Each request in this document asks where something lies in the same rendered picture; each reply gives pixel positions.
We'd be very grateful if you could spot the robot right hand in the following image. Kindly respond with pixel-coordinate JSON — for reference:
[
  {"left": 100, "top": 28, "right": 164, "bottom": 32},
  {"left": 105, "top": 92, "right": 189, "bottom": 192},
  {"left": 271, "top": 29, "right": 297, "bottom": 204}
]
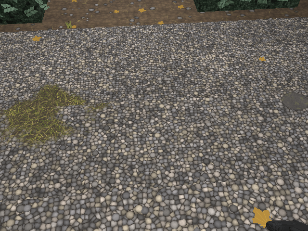
[{"left": 266, "top": 219, "right": 308, "bottom": 231}]

